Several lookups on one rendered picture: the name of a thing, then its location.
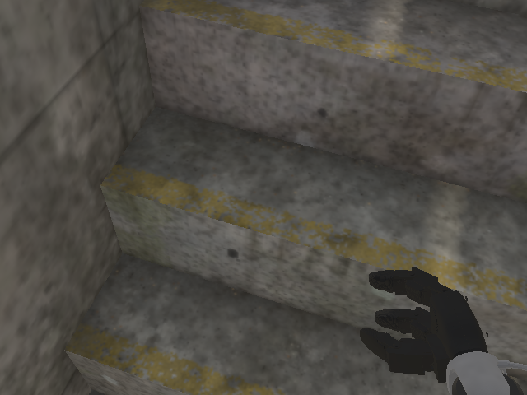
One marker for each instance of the right robot forearm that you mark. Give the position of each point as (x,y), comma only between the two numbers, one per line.
(477,373)

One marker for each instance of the right robot hand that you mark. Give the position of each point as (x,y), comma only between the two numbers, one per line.
(450,329)

